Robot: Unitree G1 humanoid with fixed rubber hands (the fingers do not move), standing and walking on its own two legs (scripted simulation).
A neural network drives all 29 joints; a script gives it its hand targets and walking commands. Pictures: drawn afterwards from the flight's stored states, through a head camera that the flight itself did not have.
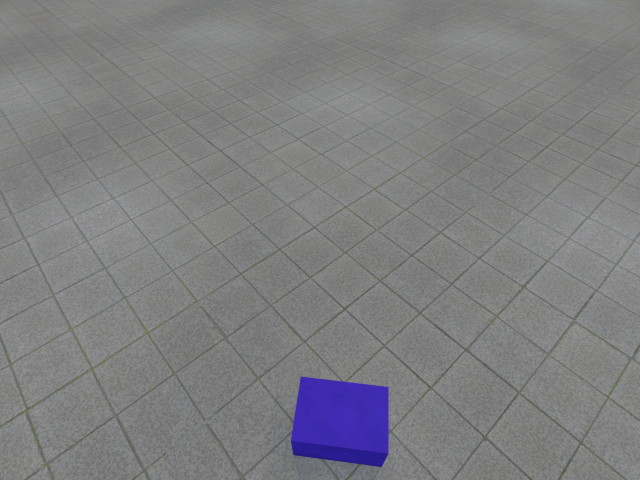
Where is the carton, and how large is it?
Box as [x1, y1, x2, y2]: [291, 377, 388, 466]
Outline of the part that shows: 301,377 291,436 293,454 381,466 388,453 387,387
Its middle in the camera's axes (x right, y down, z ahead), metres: +0.06 +0.53 +1.12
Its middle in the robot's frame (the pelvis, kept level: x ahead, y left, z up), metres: +0.42 -0.03 -0.71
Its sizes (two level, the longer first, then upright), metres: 0.256 0.174 0.146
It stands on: the floor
